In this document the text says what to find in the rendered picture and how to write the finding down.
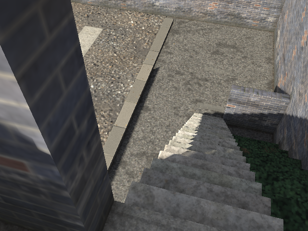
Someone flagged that stairs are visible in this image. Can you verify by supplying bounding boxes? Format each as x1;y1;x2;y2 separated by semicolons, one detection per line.
124;113;284;231

